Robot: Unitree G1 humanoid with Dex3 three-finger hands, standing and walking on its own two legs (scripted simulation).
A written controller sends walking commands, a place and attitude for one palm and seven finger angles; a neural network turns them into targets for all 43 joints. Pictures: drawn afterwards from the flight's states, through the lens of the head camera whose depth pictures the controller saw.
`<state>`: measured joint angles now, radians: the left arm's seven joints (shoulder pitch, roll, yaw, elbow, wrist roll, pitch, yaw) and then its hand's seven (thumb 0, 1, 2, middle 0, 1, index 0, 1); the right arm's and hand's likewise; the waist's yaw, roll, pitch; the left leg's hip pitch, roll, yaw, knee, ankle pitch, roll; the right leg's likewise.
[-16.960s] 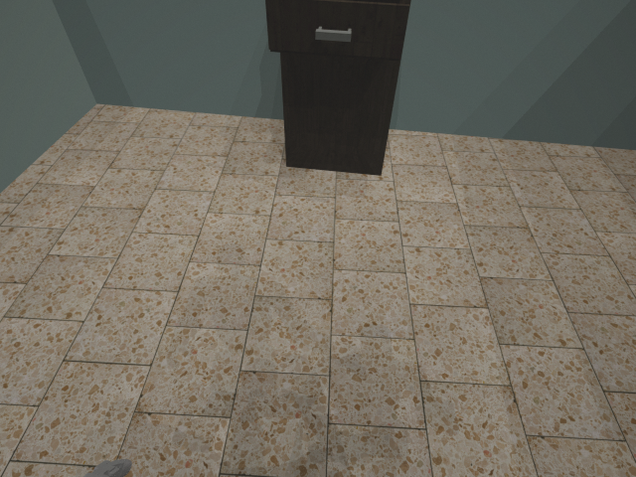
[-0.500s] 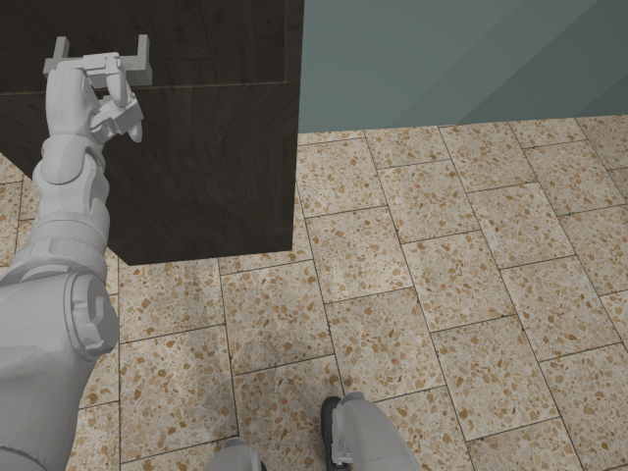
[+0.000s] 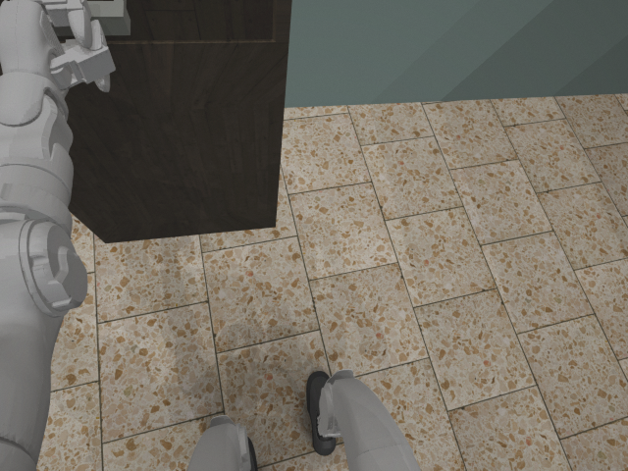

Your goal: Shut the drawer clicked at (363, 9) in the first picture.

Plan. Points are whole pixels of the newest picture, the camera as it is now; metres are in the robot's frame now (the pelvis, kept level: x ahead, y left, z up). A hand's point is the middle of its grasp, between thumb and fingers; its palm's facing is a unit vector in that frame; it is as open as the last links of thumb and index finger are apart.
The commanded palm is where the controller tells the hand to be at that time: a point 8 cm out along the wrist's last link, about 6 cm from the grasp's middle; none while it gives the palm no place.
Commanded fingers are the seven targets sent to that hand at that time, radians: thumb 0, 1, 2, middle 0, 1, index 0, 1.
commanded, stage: pull the fist back off the drawer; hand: left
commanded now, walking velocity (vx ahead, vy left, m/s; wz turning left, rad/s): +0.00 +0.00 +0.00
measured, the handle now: (73, 3) +0.66 +0.17 +0.09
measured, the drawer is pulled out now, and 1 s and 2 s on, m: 0.00 0.00 0.00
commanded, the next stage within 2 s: draw the hand back to the body in 0.56 s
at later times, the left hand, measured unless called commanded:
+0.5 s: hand (113, 58) +0.58 +0.12 +0.10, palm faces -0.04 -1.00 -0.04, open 3.3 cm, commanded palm +0.54 +0.18 +0.10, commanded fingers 0.00 0.90 0.90 -1.40 -1.60 -1.40 -1.60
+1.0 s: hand (46, 112) +0.48 +0.17 +0.13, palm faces -0.02 -1.00 -0.05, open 3.3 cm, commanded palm +0.43 +0.21 +0.14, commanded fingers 0.00 0.90 0.90 -1.40 -1.60 -1.40 -1.60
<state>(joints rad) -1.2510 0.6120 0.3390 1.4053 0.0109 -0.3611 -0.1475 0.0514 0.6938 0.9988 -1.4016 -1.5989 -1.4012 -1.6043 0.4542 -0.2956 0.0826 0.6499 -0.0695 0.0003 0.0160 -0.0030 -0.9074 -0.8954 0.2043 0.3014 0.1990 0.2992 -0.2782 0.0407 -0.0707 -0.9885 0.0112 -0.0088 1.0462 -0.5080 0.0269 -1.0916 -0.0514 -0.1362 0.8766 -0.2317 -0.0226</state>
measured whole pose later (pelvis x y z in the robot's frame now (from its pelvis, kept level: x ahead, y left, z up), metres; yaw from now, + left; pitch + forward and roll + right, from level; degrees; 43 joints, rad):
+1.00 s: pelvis +0.08 +0.00 +0.05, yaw -2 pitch +15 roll -2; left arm -0.35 0.27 0.26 0.52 -0.19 -0.28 -0.18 0.02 0.90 0.90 -1.40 -1.60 -1.40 -1.60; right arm 0.36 -0.27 0.01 0.56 0.02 0.02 0.03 0.00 -0.91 -0.90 0.20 0.30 0.20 0.30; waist -0.05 0.07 -0.13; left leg -0.46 0.02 0.03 0.69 -0.50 0.03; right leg -0.64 -0.01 -0.08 0.66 -0.27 0.00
